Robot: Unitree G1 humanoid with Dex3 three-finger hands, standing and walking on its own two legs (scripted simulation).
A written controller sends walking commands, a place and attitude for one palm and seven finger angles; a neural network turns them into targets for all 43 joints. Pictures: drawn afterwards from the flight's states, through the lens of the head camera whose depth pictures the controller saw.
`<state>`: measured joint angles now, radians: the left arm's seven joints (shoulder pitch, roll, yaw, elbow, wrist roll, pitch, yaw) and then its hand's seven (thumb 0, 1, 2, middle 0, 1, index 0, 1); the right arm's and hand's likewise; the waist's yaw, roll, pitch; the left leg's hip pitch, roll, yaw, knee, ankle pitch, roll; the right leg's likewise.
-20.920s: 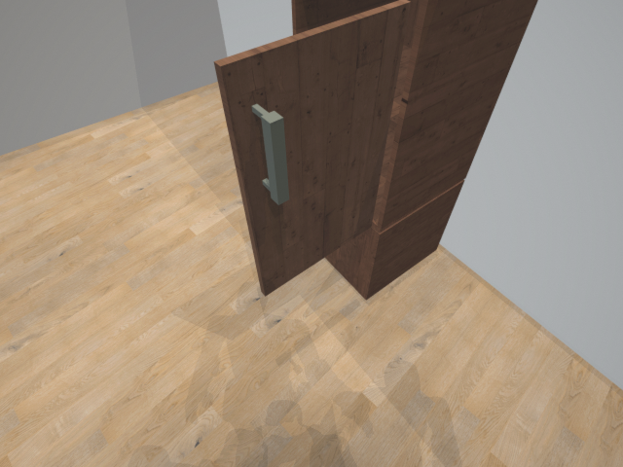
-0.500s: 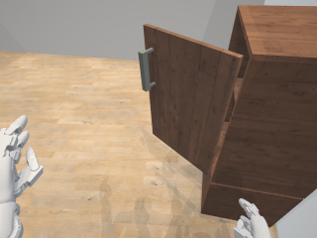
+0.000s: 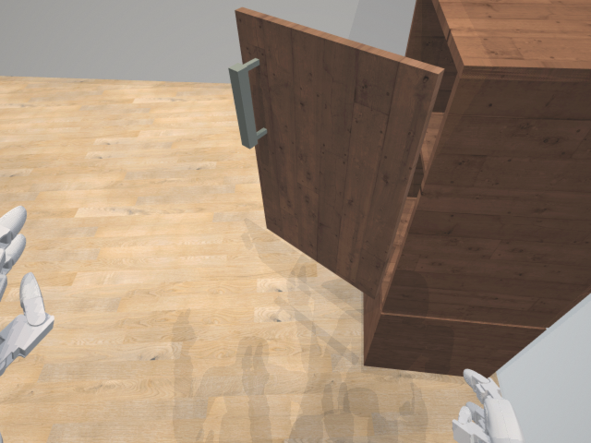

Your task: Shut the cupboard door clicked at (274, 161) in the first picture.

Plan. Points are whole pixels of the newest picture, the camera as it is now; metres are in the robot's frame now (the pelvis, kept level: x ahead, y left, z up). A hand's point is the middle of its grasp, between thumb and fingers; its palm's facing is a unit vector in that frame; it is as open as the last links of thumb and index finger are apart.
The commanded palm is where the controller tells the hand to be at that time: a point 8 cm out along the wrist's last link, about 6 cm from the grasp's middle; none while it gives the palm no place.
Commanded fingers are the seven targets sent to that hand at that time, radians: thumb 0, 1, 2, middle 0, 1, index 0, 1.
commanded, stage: step back with the hand held close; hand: left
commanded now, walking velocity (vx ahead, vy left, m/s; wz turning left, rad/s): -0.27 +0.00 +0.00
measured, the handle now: (251, 104) +0.69 +0.13 +0.09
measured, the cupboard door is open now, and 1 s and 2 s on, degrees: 57 57 57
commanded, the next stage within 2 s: stop stepping back and stand still in 1.20 s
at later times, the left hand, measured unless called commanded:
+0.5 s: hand out of the picture +0.12 +0.26 +0.16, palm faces +0.50 -0.75 -0.43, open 7.4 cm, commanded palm +0.06 +0.30 +0.18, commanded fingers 0.00 0.90 0.90 -0.20 -0.30 -0.20 -0.30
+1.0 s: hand out of the picture +0.03 +0.27 +0.17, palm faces +0.61 -0.63 -0.48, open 7.4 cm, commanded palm -0.03 +0.29 +0.18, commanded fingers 0.00 0.90 0.90 -0.20 -0.30 -0.20 -0.30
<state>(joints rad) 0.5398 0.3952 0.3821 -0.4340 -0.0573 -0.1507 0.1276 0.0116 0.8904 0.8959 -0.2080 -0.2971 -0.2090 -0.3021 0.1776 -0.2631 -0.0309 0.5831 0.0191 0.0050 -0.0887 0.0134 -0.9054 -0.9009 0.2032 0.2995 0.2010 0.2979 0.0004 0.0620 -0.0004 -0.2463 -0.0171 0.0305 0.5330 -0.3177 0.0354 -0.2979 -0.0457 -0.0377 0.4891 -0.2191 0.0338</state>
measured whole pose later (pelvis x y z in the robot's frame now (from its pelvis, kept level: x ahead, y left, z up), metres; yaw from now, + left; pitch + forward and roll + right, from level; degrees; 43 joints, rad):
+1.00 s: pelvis -0.13 -0.03 -0.04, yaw +8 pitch -2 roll +0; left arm 0.50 0.42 0.52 -0.51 0.01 -0.28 0.16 0.01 0.89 0.90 -0.21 -0.30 -0.21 -0.30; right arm 0.26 -0.22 -0.02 0.60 0.01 -0.10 -0.08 0.01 -0.90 -0.90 0.20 0.30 0.20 0.30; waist 0.00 -0.01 0.02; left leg -0.55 0.04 0.07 0.88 -0.44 0.04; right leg -0.54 -0.01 0.03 0.78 -0.20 0.03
